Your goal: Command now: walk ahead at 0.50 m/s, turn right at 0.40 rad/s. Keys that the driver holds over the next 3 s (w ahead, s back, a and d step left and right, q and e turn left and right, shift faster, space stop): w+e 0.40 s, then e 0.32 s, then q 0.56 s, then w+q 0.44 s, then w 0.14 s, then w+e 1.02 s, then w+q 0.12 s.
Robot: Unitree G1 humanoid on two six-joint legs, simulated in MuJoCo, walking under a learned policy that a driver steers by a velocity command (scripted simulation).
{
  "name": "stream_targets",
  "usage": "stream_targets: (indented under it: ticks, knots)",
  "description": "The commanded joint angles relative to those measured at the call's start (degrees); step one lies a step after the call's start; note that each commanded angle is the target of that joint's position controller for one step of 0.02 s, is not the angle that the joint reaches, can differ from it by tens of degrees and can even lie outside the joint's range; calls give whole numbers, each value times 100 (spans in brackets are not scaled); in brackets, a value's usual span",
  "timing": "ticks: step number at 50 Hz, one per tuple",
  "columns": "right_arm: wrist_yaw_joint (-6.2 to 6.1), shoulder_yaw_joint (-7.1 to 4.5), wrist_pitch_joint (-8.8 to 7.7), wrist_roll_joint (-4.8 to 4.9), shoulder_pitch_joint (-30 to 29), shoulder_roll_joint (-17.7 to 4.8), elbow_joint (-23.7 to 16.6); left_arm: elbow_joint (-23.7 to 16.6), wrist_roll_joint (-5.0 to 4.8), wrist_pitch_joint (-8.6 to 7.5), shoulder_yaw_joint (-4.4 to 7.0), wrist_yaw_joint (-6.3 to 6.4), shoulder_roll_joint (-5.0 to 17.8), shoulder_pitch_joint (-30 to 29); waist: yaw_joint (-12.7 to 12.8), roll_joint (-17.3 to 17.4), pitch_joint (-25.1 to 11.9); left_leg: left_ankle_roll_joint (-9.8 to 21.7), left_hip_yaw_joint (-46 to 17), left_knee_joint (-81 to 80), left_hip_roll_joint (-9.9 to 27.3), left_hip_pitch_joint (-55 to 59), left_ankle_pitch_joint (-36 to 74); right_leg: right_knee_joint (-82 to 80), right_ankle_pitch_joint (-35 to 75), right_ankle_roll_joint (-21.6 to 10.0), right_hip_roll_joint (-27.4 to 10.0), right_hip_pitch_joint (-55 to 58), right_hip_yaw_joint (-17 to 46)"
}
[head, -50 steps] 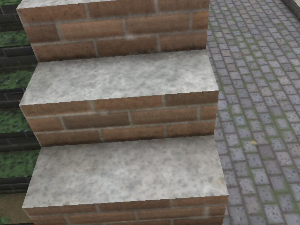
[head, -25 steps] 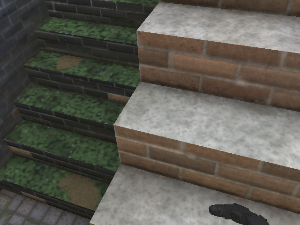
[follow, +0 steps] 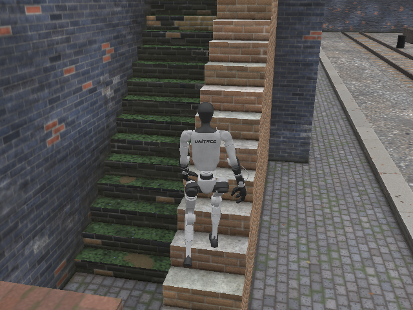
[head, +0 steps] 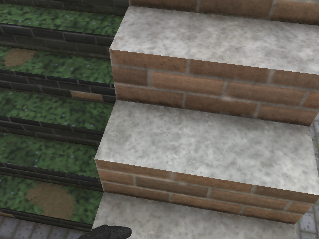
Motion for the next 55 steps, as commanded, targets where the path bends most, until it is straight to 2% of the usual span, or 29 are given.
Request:
stream_targets:
  ticks: [1,4,7,10,12,13,14,15,16,17,18,20,22,26,31,33,35,37,38,39,40,42,43,44,46,49,51,53,55]
  knots:
    - [203,22,-41,-225,-1598,-68,-1400,178,-62,-23,441,67,1030,467,152,-659,-644,271,-53,2737,-695,-1313,-1469,-3507,-1617,-254,-1060,452,2402]
    - [171,222,-151,-330,-1080,177,-1655,307,-72,-163,305,107,639,266,-350,-687,18,161,-39,3607,-627,-2068,-1392,-3508,-1313,-331,-991,-464,2548]
    - [-30,486,-235,-374,-1100,403,-2014,285,33,-221,309,228,857,638,-372,-785,-34,-22,-55,3612,-659,-2890,-1879,-3944,-1354,-659,-1165,-574,3029]
    - [-283,532,-221,-361,-956,223,-2138,-34,167,-293,285,366,958,349,-499,-654,-440,-282,10,3236,-778,-2831,-1807,-3808,-1911,-726,-1111,-984,3385]
    - [-507,651,-135,-421,-545,139,-1998,-294,-74,-73,441,579,1354,150,-634,-1435,-781,-308,587,-689,-979,-536,-3821,-4356,-1033,-28,-326,-1309,2070]
    - [-530,605,-81,-229,-610,215,-1893,-268,-163,54,481,691,1310,407,-577,-691,-865,-436,462,-1843,-884,248,-2617,-3403,-1478,-52,-261,-1455,2041]
    - [-554,447,59,-122,-914,141,-1709,-340,-44,-72,528,549,1251,878,-39,123,-953,-672,1169,-1392,-1377,482,-2336,-3056,-2043,-308,-518,-1396,2198]
    - [-602,357,120,-186,-499,133,-1552,-532,2,-197,438,424,1093,382,-223,-219,-845,-419,-25,-1585,-913,888,-2703,-2052,-1958,-271,-530,-2008,2709]
    - [-641,208,32,-402,-270,-378,-1657,-850,-185,-309,278,299,495,-78,-188,1055,-926,205,-2765,-3067,683,795,-4891,346,-321,169,130,-2535,1746]
    - [-697,180,-70,-626,-906,-705,-2184,-1054,-318,-458,244,259,643,-112,17,1729,-1340,1060,-5300,-4751,2170,-39,-6429,3492,371,723,-31,-2747,1010]
    - [-748,276,-150,-573,-1826,-423,-2542,-935,-243,-446,368,253,984,591,496,1254,-1397,960,-5451,-4712,2129,-562,-6622,5237,696,940,-323,-2613,1166]
    - [-785,367,-47,-360,-2344,-105,-2654,-1002,-58,-267,329,408,1041,938,894,450,-724,454,-3209,-4203,1475,-1834,-5239,5751,932,1327,-502,-1992,1003]
    - [-810,296,-46,-359,-1650,-216,-2383,-1073,-180,-167,333,526,1102,843,669,-332,-391,297,-2036,-3947,1074,-2077,-4739,4388,1551,1325,-668,-1387,905]
    - [-676,124,-75,-361,-1163,-337,-2239,-821,-352,-125,372,487,965,1250,502,253,-631,446,-732,-3299,1008,-1474,-3713,3080,2500,1068,-816,-846,644]
    - [-465,-165,104,-73,-1040,-482,-2320,-991,-455,46,232,525,684,1218,240,871,-1000,196,-385,-2400,1271,-1260,-3953,831,1181,958,-1175,-99,561]
    - [-566,-270,275,131,-929,-570,-2329,-1122,-383,61,146,612,621,1203,177,914,-1016,50,-464,-2061,1431,-1480,-4370,-357,288,796,-1195,583,408]
    - [-605,-332,419,244,-1102,-634,-2299,-923,-341,113,141,615,525,1587,350,667,-1079,-191,-89,-1508,1304,-1735,-4401,-2237,1354,560,-1106,1639,-25]
    - [-497,-210,589,128,-805,-14,-2397,-675,-125,46,378,531,1257,1741,70,-1162,-717,-686,1127,1311,-4,-1939,-3353,-3171,2887,276,-935,1980,373]
    - [-372,-253,585,180,-1005,2,-2482,-525,76,-94,396,438,1455,2042,177,-1986,-758,-836,1419,2895,-596,-3034,-3553,-3106,4860,34,-1360,2607,932]
    - [-339,-301,552,316,-816,-37,-2404,-639,338,-246,261,332,1404,2005,94,-1792,-1190,-908,931,3772,-682,-3593,-3611,-2939,5960,-10,-1754,2955,1529]
    - [-328,-219,490,431,-1121,-24,-2401,-935,370,-319,80,245,958,1527,188,-1010,-1030,-780,467,3644,-661,-3557,-3654,-3312,5143,193,-1762,2685,1311]
    - [-215,-162,508,175,-463,57,-2684,-1470,136,-288,94,402,1247,662,-483,-1431,-1653,-1256,213,4268,-856,-3082,-3925,-2421,7311,45,-2127,3163,1844]
    - [-292,-173,495,114,641,-59,-2800,-1520,-140,-391,216,585,1684,28,-1263,-2346,-2084,-1135,-934,3460,-238,-3242,-3895,-2282,6226,-99,-2877,3628,3139]
    - [-413,-201,513,164,811,-366,-2612,-1939,-108,-505,210,732,1491,-262,-1021,-1993,-2140,-1059,-1940,4151,-39,-3155,-3983,-1856,5500,-119,-3354,3245,3780]
    - [-518,-236,664,116,115,-571,-2692,-2374,58,-544,130,711,1180,-165,-433,-608,-1694,-1245,-1013,4346,-697,-3384,-3098,-1895,4398,-116,-2958,3063,3014]
    - [-594,-270,837,-5,1244,-512,-2279,-2727,238,-603,14,734,996,-1058,-1025,-245,-1519,-1182,-132,3870,-870,-1958,-1563,-1856,3458,343,-2296,1762,1684]
    - [-504,-279,903,-82,2177,-288,-2014,-2572,25,-732,46,488,784,-1305,-1358,-710,-1381,-891,-251,1585,-339,-1604,-1457,-1687,2604,709,-1806,1892,657]
    - [-359,-159,869,-184,2128,202,-1895,-2479,-253,-710,68,351,516,-1074,-1103,-897,-960,-329,-275,-1479,128,-1711,-1689,-1118,2623,866,-1748,2581,513]
    - [-153,-131,843,-265,2168,421,-1391,-2277,-364,-582,143,344,514,-907,-837,-70,-1203,89,798,-3116,-160,-207,-93,-259,1718,736,-1665,1973,111]
Next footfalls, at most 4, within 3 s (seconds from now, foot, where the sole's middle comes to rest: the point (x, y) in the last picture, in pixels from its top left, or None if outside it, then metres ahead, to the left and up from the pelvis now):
0.30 left None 0.13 0.11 -0.67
0.70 right None -0.09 -0.18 -0.70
1.16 left None -0.12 0.13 -0.87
1.58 right None -0.42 0.07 -1.07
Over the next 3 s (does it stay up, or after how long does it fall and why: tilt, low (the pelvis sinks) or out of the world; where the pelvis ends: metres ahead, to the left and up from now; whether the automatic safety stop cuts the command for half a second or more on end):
stays up -0.79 0.09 -0.59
